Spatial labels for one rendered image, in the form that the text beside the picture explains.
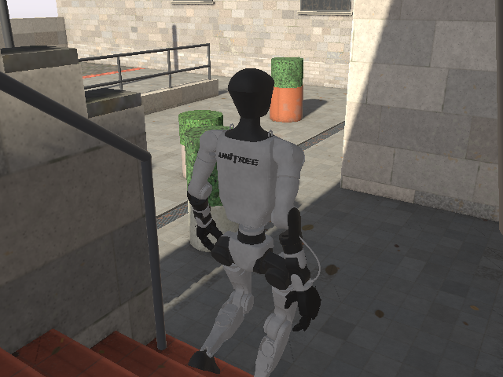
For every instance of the stairs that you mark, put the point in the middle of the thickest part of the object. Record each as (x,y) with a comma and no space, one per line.
(54,354)

